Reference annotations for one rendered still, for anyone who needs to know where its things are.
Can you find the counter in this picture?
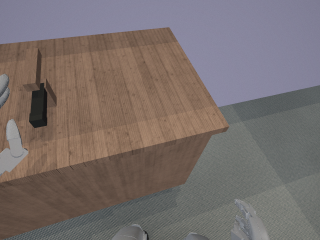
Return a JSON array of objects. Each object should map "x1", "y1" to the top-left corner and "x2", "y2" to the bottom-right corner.
[{"x1": 0, "y1": 27, "x2": 230, "y2": 240}]

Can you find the robot right hand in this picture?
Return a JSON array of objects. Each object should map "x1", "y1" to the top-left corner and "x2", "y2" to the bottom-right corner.
[{"x1": 231, "y1": 198, "x2": 270, "y2": 240}]

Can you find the tap lever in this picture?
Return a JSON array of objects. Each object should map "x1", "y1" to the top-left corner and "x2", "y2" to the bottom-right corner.
[{"x1": 29, "y1": 83, "x2": 48, "y2": 128}]

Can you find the robot left hand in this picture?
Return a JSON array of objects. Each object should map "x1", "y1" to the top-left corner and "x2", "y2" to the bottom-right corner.
[{"x1": 0, "y1": 74, "x2": 29, "y2": 176}]

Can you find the left robot thigh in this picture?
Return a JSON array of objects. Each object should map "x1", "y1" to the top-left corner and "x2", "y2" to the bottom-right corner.
[{"x1": 112, "y1": 226, "x2": 147, "y2": 240}]

